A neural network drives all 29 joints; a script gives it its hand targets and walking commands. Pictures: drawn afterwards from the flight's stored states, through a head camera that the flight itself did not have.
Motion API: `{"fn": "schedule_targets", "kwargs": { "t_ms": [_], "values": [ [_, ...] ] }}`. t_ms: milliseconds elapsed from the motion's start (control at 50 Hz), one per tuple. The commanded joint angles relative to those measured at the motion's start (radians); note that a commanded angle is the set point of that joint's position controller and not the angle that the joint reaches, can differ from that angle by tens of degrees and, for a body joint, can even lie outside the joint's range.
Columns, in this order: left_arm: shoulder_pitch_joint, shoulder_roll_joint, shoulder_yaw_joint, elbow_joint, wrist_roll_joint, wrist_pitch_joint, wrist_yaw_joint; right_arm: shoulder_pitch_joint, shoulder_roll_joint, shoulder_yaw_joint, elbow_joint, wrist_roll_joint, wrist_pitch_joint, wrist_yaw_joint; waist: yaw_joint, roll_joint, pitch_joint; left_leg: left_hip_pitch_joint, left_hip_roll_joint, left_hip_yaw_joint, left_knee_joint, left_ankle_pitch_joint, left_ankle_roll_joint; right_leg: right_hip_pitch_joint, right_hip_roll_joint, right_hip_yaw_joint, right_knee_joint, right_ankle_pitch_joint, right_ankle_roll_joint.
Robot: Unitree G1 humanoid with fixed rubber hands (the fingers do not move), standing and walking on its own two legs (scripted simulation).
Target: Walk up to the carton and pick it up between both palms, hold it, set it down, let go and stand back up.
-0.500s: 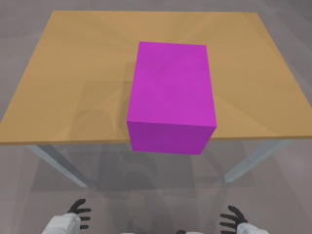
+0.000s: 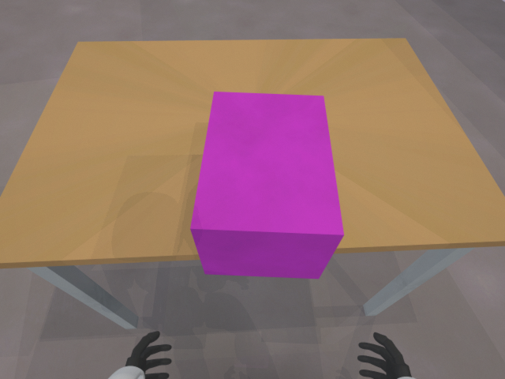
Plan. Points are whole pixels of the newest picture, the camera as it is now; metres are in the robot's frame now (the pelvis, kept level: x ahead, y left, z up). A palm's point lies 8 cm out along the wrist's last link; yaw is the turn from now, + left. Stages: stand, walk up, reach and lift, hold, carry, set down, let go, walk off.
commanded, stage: reach and lift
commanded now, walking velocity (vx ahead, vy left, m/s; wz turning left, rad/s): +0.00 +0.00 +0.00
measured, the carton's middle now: (265, 183) +0.42 -0.01 +0.04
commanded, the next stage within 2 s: none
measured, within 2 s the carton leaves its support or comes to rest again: neither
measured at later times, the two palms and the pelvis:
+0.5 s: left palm out of the picture +0.14 +0.18 -0.05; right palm out of the picture +0.12 -0.20 -0.05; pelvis -0.01 +0.00 +0.01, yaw +0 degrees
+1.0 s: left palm out of the picture +0.13 +0.17 -0.01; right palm out of the picture +0.11 -0.19 -0.01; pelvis -0.02 +0.01 +0.01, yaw +0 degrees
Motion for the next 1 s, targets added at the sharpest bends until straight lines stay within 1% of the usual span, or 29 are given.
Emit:
{"fn": "schedule_targets", "kwargs": {
  "t_ms": [0, 40, 80, 120, 180, 240, 300, 360, 440, 540, 600, 800, 980],
  "values": [
    [-0.145, 0.074, -0.013, -0.229, -0.021, -0.044, -0.028, 0.005, 0.015, 0.048, -0.210, 0.026, 0.009, -0.002, -0.003, 0.013, -0.411, 0.177, 0.154, -0.085, -0.039, 0.637, 0.034, 0.130, -0.092, 0.048, -0.024, 0.492, -0.063],
    [-0.078, 0.075, 0.008, -0.199, 0.024, -0.050, -0.055, 0.077, 0.013, 0.058, -0.172, 0.029, 0.004, -0.032, -0.003, 0.033, -0.391, 0.169, 0.155, -0.083, -0.048, 0.635, 0.031, 0.117, -0.092, 0.046, -0.027, 0.472, -0.060],
    [-0.018, 0.070, 0.033, -0.184, 0.072, -0.057, -0.080, 0.123, 0.003, 0.062, -0.162, 0.025, -0.012, -0.066, -0.002, 0.048, -0.359, 0.147, 0.155, -0.083, -0.062, 0.620, 0.025, 0.104, -0.091, 0.044, -0.036, 0.448, -0.056],
    [0.016, 0.063, 0.049, -0.189, 0.101, -0.061, -0.095, 0.123, -0.010, 0.056, -0.190, 0.012, -0.030, -0.093, -0.001, 0.050, -0.315, 0.116, 0.153, -0.085, -0.078, 0.588, 0.018, 0.088, -0.091, 0.045, -0.051, 0.424, -0.053],
    [0.017, 0.042, 0.053, -0.221, 0.111, -0.065, -0.092, 0.071, -0.026, 0.036, -0.261, -0.017, -0.048, -0.108, -0.001, 0.027, -0.230, 0.052, 0.149, -0.094, -0.110, 0.488, 0.010, 0.064, -0.092, 0.051, -0.084, 0.373, -0.050],
    [0.015, 0.017, 0.044, -0.273, 0.104, -0.085, -0.067, 0.049, -0.034, 0.030, -0.333, -0.027, -0.061, -0.100, -0.001, -0.016, -0.166, 0.001, 0.149, -0.107, -0.139, 0.395, 0.009, 0.051, -0.089, 0.057, -0.114, 0.322, -0.048],
    [-0.001, 0.007, 0.029, -0.325, 0.083, -0.115, -0.038, 0.035, -0.035, 0.028, -0.390, -0.023, -0.078, -0.077, -0.002, -0.042, -0.161, -0.007, 0.150, -0.115, -0.154, 0.358, 0.008, 0.056, -0.084, 0.058, -0.126, 0.298, -0.047],
    [0.026, 0.001, 0.018, -0.366, 0.072, -0.147, -0.014, 0.082, -0.027, 0.037, -0.415, -0.013, -0.098, -0.057, -0.002, -0.036, -0.186, 0.007, 0.149, -0.115, -0.165, 0.341, 0.008, 0.065, -0.081, 0.058, -0.130, 0.278, -0.047],
    [0.056, 0.003, 0.006, -0.411, 0.064, -0.188, 0.005, 0.126, -0.016, 0.046, -0.429, 0.003, -0.132, -0.038, -0.002, -0.001, -0.222, 0.031, 0.147, -0.110, -0.170, 0.356, 0.007, 0.071, -0.080, 0.055, -0.125, 0.269, -0.044],
    [0.098, 0.000, -0.001, -0.439, 0.068, -0.228, 0.015, 0.165, -0.022, 0.043, -0.430, 0.010, -0.171, -0.031, -0.001, 0.030, -0.222, 0.029, 0.146, -0.106, -0.179, 0.353, 0.006, 0.058, -0.081, 0.054, -0.127, 0.250, -0.041],
    [0.121, -0.002, -0.008, -0.458, 0.067, -0.246, 0.018, 0.177, -0.032, 0.038, -0.448, 0.008, -0.190, -0.034, -0.001, 0.026, -0.210, 0.018, 0.146, -0.107, -0.181, 0.344, 0.006, 0.048, -0.081, 0.053, -0.130, 0.243, -0.040],
    [0.188, -0.009, -0.032, -0.556, 0.050, -0.292, 0.036, 0.214, -0.050, 0.035, -0.554, 0.009, -0.240, -0.044, -0.002, -0.029, -0.185, -0.015, 0.150, -0.117, -0.187, 0.309, 0.009, 0.032, -0.079, 0.054, -0.137, 0.228, -0.036],
    [0.231, -0.013, -0.045, -0.649, 0.050, -0.341, 0.054, 0.254, -0.060, 0.037, -0.619, 0.031, -0.290, -0.032, -0.001, -0.011, -0.183, -0.025, 0.149, -0.119, -0.200, 0.294, 0.007, 0.025, -0.079, 0.054, -0.134, 0.210, -0.032]
  ]
}}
